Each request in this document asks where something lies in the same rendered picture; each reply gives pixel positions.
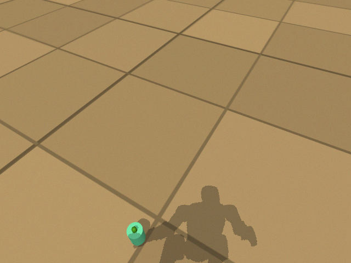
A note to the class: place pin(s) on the bottle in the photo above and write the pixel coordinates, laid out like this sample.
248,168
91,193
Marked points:
136,233

